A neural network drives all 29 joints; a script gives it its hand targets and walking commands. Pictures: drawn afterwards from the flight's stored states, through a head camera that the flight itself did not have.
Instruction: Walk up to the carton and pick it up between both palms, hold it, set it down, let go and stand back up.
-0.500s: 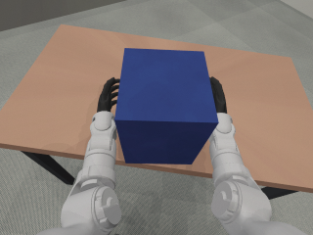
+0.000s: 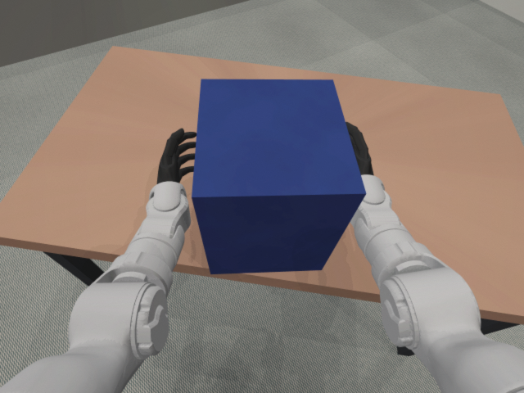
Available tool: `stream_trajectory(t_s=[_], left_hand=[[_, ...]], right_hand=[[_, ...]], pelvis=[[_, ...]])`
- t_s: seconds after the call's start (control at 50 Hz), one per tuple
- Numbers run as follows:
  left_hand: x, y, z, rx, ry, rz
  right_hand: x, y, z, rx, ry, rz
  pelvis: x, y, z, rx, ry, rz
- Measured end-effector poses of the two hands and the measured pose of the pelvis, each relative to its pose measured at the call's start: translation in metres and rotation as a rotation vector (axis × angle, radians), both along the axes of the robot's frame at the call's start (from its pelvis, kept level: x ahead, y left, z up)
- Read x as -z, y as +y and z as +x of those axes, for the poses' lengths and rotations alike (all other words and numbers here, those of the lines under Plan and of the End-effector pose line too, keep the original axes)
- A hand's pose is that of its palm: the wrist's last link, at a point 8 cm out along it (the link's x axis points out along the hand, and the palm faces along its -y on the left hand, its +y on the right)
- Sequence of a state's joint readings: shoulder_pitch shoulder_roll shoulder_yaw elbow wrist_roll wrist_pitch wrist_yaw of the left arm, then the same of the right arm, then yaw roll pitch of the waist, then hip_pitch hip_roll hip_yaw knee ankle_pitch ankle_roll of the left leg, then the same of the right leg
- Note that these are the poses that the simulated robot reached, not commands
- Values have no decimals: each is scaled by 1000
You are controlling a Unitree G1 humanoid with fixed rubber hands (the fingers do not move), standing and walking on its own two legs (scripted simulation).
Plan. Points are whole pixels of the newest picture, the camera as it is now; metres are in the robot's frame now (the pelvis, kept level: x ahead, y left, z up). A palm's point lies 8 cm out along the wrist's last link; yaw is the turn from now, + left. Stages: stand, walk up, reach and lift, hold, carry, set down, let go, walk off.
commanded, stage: set down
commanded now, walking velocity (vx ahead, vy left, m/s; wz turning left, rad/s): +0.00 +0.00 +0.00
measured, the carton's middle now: (267, 184) +0.42 +0.02 +0.04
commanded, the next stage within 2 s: none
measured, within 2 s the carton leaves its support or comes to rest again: neither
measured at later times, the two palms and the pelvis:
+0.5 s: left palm (145, 147) +0.41 +0.20 +0.12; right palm (420, 137) +0.45 -0.19 +0.15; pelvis -0.02 -0.01 -0.01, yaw +2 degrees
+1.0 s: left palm (119, 126) +0.40 +0.22 +0.17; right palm (412, 120) +0.44 -0.16 +0.18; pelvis -0.01 -0.01 +0.01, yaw +3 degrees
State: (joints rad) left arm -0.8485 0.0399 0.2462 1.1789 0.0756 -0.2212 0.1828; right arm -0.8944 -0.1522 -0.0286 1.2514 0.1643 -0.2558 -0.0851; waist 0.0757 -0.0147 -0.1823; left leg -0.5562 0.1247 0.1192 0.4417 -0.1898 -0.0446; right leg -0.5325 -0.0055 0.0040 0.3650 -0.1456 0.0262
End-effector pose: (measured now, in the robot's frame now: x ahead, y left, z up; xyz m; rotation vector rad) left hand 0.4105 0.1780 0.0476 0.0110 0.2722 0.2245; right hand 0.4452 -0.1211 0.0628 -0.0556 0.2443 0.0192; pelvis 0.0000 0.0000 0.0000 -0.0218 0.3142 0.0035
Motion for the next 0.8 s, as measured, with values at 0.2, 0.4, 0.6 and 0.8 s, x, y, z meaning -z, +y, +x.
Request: stream_trajectory(t_s=[0.2, 0.4, 0.6, 0.8], left_hand=[[-14, 28, -7, -4, -1, 31], [-54, 23, 2, 33, -76, 6], [-85, 28, -1, 28, -42, 23], [-127, 37, 7, 33, -77, 29]], right_hand=[[-14, -18, 4, 59, -7, 27], [-62, -62, 5, 64, -66, 13], [-87, -54, 6, 17, -19, 17], [-117, -23, 9, 6, -42, 31]], pelvis=[[7, 3, -5, -32, 12, -13], [7, -6, -18, -27, 7, -8], [5, -14, -27, -38, -31, 7], [-2, -12, -22, -52, -84, 4]])
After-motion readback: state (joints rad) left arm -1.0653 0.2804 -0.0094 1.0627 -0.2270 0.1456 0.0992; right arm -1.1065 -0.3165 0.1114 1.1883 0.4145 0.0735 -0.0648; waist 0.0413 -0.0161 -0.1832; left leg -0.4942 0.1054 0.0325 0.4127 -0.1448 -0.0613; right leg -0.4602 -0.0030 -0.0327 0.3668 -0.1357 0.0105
